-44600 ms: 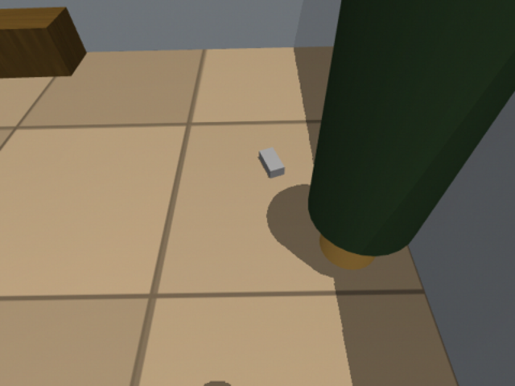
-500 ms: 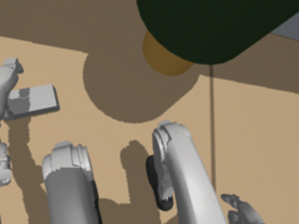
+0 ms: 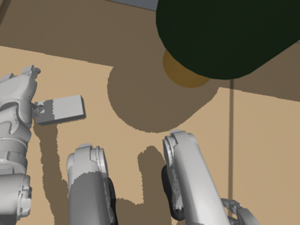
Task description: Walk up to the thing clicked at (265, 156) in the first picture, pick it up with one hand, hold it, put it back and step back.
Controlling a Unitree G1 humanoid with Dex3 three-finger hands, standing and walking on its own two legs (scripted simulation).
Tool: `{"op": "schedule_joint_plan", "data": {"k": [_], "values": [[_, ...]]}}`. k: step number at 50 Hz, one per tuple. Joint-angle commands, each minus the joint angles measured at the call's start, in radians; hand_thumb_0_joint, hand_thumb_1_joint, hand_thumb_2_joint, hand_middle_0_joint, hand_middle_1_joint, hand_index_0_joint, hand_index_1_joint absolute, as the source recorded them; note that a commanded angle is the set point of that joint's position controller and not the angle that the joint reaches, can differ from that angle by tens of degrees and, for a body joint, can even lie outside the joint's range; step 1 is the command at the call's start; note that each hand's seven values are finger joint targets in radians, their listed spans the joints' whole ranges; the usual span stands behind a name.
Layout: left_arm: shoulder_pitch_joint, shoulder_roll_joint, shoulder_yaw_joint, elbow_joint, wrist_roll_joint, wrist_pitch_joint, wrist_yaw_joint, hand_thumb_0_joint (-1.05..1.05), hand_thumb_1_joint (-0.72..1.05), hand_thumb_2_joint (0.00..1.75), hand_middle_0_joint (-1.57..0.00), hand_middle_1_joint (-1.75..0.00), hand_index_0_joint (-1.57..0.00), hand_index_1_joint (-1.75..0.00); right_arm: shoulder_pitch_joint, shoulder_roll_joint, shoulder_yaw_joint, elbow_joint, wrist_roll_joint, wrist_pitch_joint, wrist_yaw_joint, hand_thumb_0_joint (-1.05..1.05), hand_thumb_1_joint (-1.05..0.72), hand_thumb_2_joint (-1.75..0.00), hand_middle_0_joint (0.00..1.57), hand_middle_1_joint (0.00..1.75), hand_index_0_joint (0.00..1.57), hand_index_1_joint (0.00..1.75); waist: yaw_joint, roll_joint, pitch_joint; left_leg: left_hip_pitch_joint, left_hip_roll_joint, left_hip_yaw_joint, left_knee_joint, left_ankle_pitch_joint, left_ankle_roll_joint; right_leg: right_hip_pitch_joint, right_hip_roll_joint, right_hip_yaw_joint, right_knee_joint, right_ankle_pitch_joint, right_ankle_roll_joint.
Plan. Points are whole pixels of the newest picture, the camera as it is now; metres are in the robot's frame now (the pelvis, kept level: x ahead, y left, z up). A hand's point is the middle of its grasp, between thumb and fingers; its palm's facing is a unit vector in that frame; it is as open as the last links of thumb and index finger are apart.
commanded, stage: home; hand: left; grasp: from above
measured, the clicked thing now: (61, 110) +0.49 +0.29 -0.35
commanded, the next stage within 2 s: none
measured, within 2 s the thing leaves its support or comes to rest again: neither
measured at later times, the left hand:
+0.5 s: hand out of the picture +0.27 +0.23 +0.08, palm faces -0.07 -0.89 -0.46, open 7.4 cm
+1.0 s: hand out of the picture +0.23 +0.20 +0.28, palm faces +0.17 -0.96 -0.21, open 7.4 cm
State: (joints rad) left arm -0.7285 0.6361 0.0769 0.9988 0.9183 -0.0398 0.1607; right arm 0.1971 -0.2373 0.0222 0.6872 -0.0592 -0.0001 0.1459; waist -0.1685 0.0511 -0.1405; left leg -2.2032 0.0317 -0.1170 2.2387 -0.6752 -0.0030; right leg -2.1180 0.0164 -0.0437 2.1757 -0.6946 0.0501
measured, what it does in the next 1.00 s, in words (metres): rises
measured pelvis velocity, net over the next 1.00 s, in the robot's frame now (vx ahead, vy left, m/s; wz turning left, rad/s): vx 0.08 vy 0.01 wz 0.13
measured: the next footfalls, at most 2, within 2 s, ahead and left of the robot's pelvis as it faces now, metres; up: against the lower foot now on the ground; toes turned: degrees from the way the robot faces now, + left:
none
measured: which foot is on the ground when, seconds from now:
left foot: down 0.00-1.00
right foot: down 0.00-1.00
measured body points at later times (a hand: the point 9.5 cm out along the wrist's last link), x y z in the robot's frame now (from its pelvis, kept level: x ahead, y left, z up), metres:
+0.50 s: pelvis +0.01 +0.00 +0.19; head +0.14 +0.04 +0.61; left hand +0.27 +0.28 +0.11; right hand +0.24 -0.22 +0.10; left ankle +0.08 +0.13 -0.35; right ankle +0.09 -0.13 -0.35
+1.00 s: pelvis +0.08 +0.01 +0.33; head +0.11 +0.02 +0.78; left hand +0.22 +0.25 +0.30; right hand +0.26 -0.22 +0.26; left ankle +0.08 +0.13 -0.35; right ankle +0.09 -0.13 -0.35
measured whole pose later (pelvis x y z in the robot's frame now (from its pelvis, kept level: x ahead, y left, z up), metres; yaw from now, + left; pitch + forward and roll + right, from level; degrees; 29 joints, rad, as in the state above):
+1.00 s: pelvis +0.08 +0.01 +0.33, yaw +7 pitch +13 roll -3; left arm 0.49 0.22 0.04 -0.14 -0.07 0.47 0.06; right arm 0.31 -0.21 0.03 0.52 0.02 -0.18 -0.18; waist -0.06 0.05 -0.19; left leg -0.77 0.04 -0.05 1.04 -0.49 -0.01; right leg -0.70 -0.01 -0.05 0.97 -0.49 0.02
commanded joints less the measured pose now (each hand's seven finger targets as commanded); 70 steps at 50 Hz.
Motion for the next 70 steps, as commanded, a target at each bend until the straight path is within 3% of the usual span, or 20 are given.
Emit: {"op": "schedule_joint_plan", "data": {"k": [1,4,9,10,13,15,17,20,21,22,26,31,33,34,41,47,54,55,66,70], "values": [[-0.061,0.158,0.026,-0.362,-0.183,0.034,-0.076,0.00,0.87,0.90,-0.20,-0.30,-0.20,-0.30,0.124,-0.239,-0.101,-0.086,0.038,-0.001,-0.044,0.00,-0.90,-0.90,0.20,0.30,0.20,0.30,0.036,0.093,-0.642,0.543,-0.021,0.062,-0.348,0.169,0.045,0.479,0.025,-0.057,-0.361,0.244,-0.077],[0.042,0.132,0.049,-0.521,-0.282,0.047,-0.108,0.00,0.90,0.90,-0.20,-0.30,-0.20,-0.30,0.081,-0.220,-0.109,-0.124,0.052,-0.002,-0.062,0.00,-0.90,-0.90,0.20,0.30,0.20,0.30,0.070,0.077,-0.652,0.615,-0.015,0.059,-0.420,0.153,0.045,0.546,0.019,-0.039,-0.428,0.225,-0.075],[0.171,0.039,0.031,-0.667,-0.395,0.081,-0.109,0.00,0.90,0.90,-0.20,-0.30,-0.20,-0.30,0.018,-0.203,-0.108,-0.163,0.070,-0.018,-0.097,0.00,-0.90,-0.90,0.20,0.30,0.20,0.30,0.076,0.107,-0.572,0.757,-0.004,0.033,-0.569,0.093,0.031,0.579,0.007,-0.032,-0.522,0.170,-0.079],[0.187,0.049,0.049,-0.716,-0.420,0.091,-0.105,0.00,0.90,0.90,-0.20,-0.30,-0.20,-0.30,0.008,-0.204,-0.108,-0.176,0.073,-0.025,-0.104,0.00,-0.90,-0.90,0.20,0.30,0.20,0.30,0.090,0.111,-0.591,0.796,-0.004,0.028,-0.600,0.067,0.030,0.607,0.007,-0.030,-0.547,0.151,-0.077],[0.294,-0.022,0.024,-0.776,-0.491,0.132,-0.105,0.00,0.90,0.90,-0.20,-0.30,-0.20,-0.30,-0.027,-0.199,-0.109,-0.196,0.082,-0.046,-0.129,0.00,-0.90,-0.90,0.20,0.30,0.20,0.30,0.090,0.120,-0.569,0.893,-0.001,0.019,-0.677,0.061,0.021,0.649,0.003,-0.023,-0.603,0.148,-0.077],[0.345,-0.032,0.035,-0.859,-0.548,0.159,-0.097,0.00,0.90,0.90,-0.20,-0.30,-0.20,-0.30,-0.045,-0.191,-0.104,-0.208,0.088,-0.062,-0.146,0.00,-0.90,-0.90,0.20,0.30,0.20,0.30,0.090,0.114,-0.587,0.936,-0.006,0.027,-0.706,0.079,0.022,0.725,0.000,-0.012,-0.655,0.161,-0.073],[0.435,-0.087,0.007,-0.855,-0.602,0.193,-0.094,0.00,0.90,0.90,-0.20,-0.30,-0.20,-0.30,-0.061,-0.180,-0.095,-0.213,0.091,-0.075,-0.163,0.00,-0.90,-0.90,0.20,0.30,0.20,0.30,0.075,0.084,-0.510,0.959,-0.009,0.029,-0.757,0.067,0.024,0.763,0.000,-0.008,-0.715,0.147,-0.070],[0.522,-0.095,0.027,-0.911,-0.685,0.234,-0.085,0.00,0.90,0.90,-0.20,-0.30,-0.20,-0.30,-0.087,-0.171,-0.082,-0.234,0.096,-0.094,-0.187,0.00,-0.90,-0.90,0.20,0.30,0.20,0.30,0.086,0.081,-0.437,1.019,-0.009,0.006,-0.854,-0.015,0.024,0.819,0.000,0.004,-0.796,0.081,-0.068],[0.545,-0.118,0.010,-0.939,-0.710,0.245,-0.086,0.00,0.90,0.90,-0.20,-0.30,-0.20,-0.30,-0.092,-0.166,-0.079,-0.239,0.096,-0.102,-0.193,0.00,-0.90,-0.90,0.20,0.30,0.20,0.30,0.080,0.092,-0.436,1.049,-0.008,0.009,-0.877,-0.005,0.023,0.839,-0.001,0.005,-0.814,0.091,-0.068],[0.565,-0.111,0.026,-0.965,-0.737,0.257,-0.081,0.00,0.90,0.90,-0.20,-0.30,-0.20,-0.30,-0.094,-0.163,-0.074,-0.251,0.098,-0.108,-0.200,0.00,-0.90,-0.90,0.20,0.30,0.20,0.30,0.090,0.082,-0.444,1.082,-0.009,0.004,-0.901,-0.008,0.023,0.869,-0.001,0.005,-0.836,0.090,-0.068],[0.675,-0.158,0.023,-1.019,-0.820,0.307,-0.070,0.00,0.90,0.90,-0.20,-0.30,-0.20,-0.30,-0.076,-0.142,-0.055,-0.260,0.102,-0.130,-0.228,0.00,-0.90,-0.90,0.20,0.30,0.20,0.30,0.091,0.092,-0.392,1.201,-0.005,-0.009,-1.002,0.042,0.016,0.960,-0.003,0.006,-0.922,0.137,-0.066],[0.822,-0.215,0.037,-1.088,-0.898,0.371,-0.059,0.00,0.90,0.90,-0.20,-0.30,-0.20,-0.30,-0.024,-0.112,-0.033,-0.268,0.101,-0.155,-0.272,0.00,-0.90,-0.90,0.20,0.30,0.20,0.30,0.093,0.061,-0.374,1.326,-0.008,0.020,-1.088,0.242,0.013,1.156,-0.001,0.004,-1.050,0.289,-0.066],[0.870,-0.254,0.021,-1.112,-0.925,0.390,-0.062,0.00,0.90,0.90,-0.20,-0.30,-0.20,-0.30,-0.017,-0.105,-0.025,-0.266,0.097,-0.169,-0.289,0.00,-0.90,-0.90,0.20,0.30,0.20,0.30,0.089,0.064,-0.324,1.363,-0.007,0.023,-1.138,0.273,0.010,1.209,0.001,0.000,-1.093,0.316,-0.064],[0.907,-0.254,0.039,-1.118,-0.938,0.400,-0.061,0.00,0.90,0.90,-0.20,-0.30,-0.20,-0.30,-0.002,-0.103,-0.022,-0.272,0.098,-0.176,-0.298,0.00,-0.90,-0.90,0.20,0.30,0.20,0.30,0.097,0.056,-0.321,1.397,-0.008,0.029,-1.157,0.293,0.011,1.242,0.002,-0.001,-1.120,0.331,-0.065],[1.114,-0.305,0.037,-1.248,-0.983,0.444,-0.077,0.00,0.90,0.90,-0.20,-0.30,-0.20,-0.30,0.043,-0.085,-0.021,-0.306,0.089,-0.214,-0.334,0.00,-0.90,-0.90,0.20,0.30,0.20,0.30,0.111,0.047,-0.255,1.542,-0.017,0.064,-1.278,0.467,0.007,1.440,0.011,-0.019,-1.266,0.473,-0.060],[1.220,-0.330,0.012,-1.306,-0.981,0.464,-0.099,0.00,0.90,0.90,-0.20,-0.30,-0.20,-0.30,0.043,-0.087,-0.028,-0.329,0.080,-0.237,-0.343,0.00,-0.90,-0.90,0.20,0.30,0.20,0.30,0.113,0.011,-0.139,1.588,-0.020,0.062,-1.362,0.443,0.010,1.484,0.016,-0.036,-1.350,0.447,-0.056],[1.219,-0.321,0.013,-1.329,-0.972,0.463,-0.127,0.00,0.90,0.90,-0.20,-0.30,-0.20,-0.30,0.034,-0.099,-0.038,-0.333,0.072,-0.267,-0.343,0.00,-0.90,-0.90,0.20,0.30,0.20,0.30,0.117,-0.019,-0.078,1.605,-0.031,0.084,-1.385,0.416,0.018,1.501,0.008,-0.036,-1.394,0.422,-0.045],[1.207,-0.321,0.011,-1.319,-0.970,0.459,-0.130,0.00,0.90,0.90,-0.20,-0.30,-0.20,-0.30,0.035,-0.101,-0.040,-0.328,0.069,-0.271,-0.343,0.00,-0.90,-0.90,0.20,0.30,0.20,0.30,0.108,-0.021,-0.077,1.608,-0.032,0.085,-1.382,0.415,0.019,1.499,0.007,-0.034,-1.396,0.425,-0.043],[1.195,-0.311,0.014,-1.321,-0.958,0.441,-0.134,0.00,0.90,0.90,-0.20,-0.30,-0.20,-0.30,0.017,-0.106,-0.041,-0.313,0.062,-0.291,-0.336,0.00,-0.90,-0.90,0.20,0.30,0.20,0.30,0.118,0.001,-0.095,1.637,-0.032,0.078,-1.393,0.407,0.014,1.518,0.005,-0.031,-1.388,0.422,-0.045],[1.218,-0.314,0.015,-1.309,-0.959,0.443,-0.132,0.00,0.90,0.90,-0.20,-0.30,-0.20,-0.30,0.018,-0.107,-0.042,-0.311,0.063,-0.291,-0.337,0.00,-0.90,-0.90,0.20,0.30,0.20,0.30,0.127,-0.002,-0.106,1.643,-0.028,0.073,-1.393,0.446,0.012,1.528,0.007,-0.034,-1.379,0.447,-0.048]]}}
